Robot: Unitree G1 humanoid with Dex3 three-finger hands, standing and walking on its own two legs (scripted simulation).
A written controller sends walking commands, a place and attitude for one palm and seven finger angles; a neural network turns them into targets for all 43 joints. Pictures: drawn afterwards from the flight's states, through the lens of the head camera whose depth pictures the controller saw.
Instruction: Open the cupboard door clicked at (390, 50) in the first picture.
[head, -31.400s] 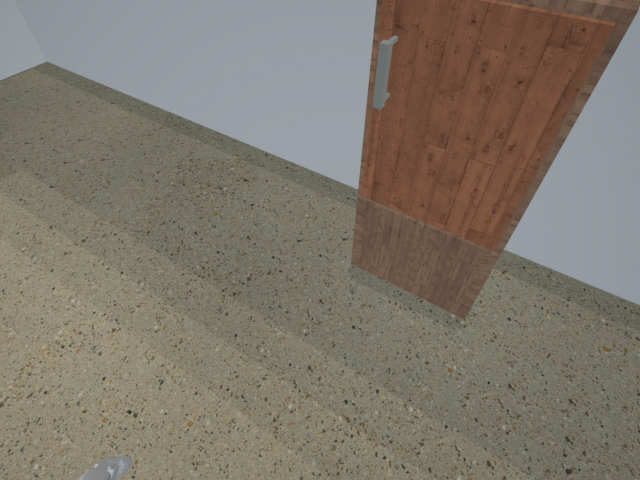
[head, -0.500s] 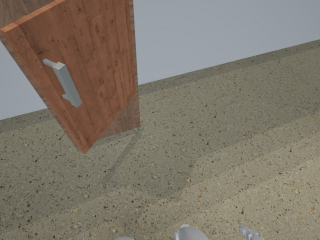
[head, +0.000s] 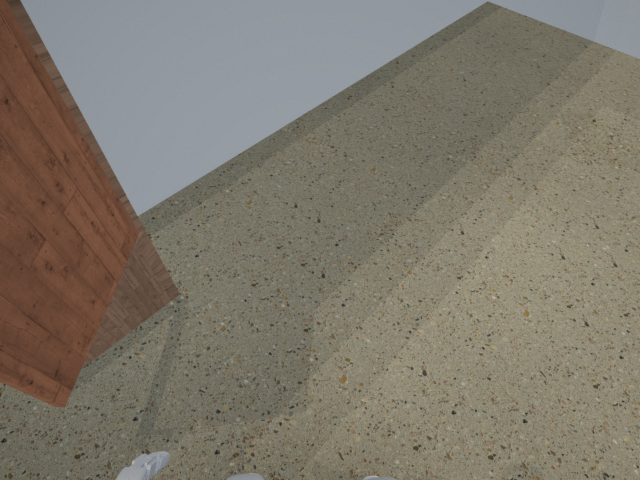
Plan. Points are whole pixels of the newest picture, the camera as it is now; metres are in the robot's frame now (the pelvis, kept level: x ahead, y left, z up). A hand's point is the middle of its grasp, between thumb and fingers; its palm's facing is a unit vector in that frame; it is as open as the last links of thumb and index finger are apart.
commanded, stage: walk to a spot facing it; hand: left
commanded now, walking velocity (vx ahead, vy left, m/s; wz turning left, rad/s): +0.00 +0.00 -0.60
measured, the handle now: out of the picture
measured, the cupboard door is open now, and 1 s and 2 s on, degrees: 39 39 39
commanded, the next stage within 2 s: turn to face it in 1.74 s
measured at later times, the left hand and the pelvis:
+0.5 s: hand (212, 470) +0.15 +0.15 -0.15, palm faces -0.25 -0.94 -0.23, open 7.4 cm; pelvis +0.03 -0.02 +0.01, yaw -17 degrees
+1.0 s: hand (365, 303) +0.41 -0.07 -0.15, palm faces -0.61 -0.76 -0.22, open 7.4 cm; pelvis +0.16 -0.12 -0.02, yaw -35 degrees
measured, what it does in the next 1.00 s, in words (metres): walks ahead, turning right: right foot, then left foot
